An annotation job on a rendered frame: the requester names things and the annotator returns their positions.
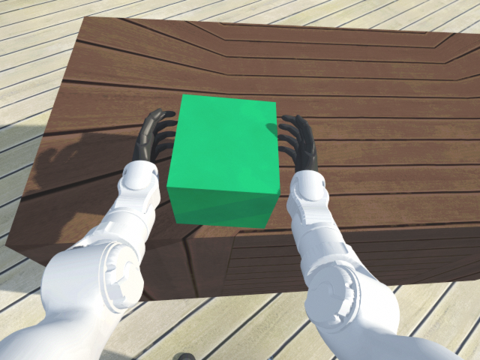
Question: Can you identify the right robot forearm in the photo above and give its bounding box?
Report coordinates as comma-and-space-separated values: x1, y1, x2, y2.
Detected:
286, 170, 378, 288

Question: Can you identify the carton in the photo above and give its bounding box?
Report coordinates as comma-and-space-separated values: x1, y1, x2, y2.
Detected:
166, 94, 281, 229

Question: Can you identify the robot left upper arm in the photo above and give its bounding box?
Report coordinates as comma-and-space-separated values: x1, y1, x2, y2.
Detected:
0, 241, 144, 360

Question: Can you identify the robot right hand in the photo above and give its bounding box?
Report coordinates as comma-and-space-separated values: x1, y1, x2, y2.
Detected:
277, 115, 318, 173

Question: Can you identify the pedestal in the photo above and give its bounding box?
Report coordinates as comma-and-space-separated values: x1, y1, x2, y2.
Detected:
5, 16, 480, 302

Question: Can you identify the left robot forearm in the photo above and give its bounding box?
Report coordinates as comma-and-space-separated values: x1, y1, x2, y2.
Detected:
40, 160, 161, 310

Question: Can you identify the robot right upper arm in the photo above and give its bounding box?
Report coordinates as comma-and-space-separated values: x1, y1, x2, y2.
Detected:
304, 265, 464, 360

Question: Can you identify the robot left hand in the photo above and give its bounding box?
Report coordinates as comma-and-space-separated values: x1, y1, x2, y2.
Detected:
132, 108, 177, 164

